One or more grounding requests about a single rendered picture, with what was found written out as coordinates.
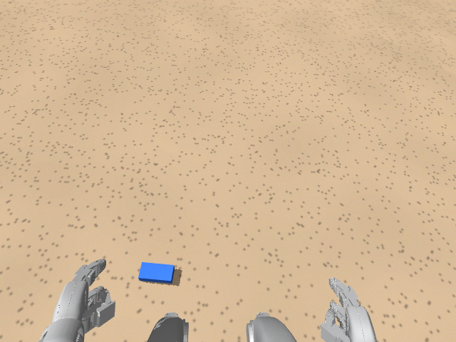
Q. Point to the right robot hand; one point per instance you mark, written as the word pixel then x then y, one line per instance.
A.
pixel 355 322

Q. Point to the left robot hand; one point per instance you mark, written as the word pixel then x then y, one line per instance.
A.
pixel 93 308

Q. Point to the small box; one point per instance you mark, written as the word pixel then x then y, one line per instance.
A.
pixel 162 273

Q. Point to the left robot arm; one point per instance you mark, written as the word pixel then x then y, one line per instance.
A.
pixel 64 330

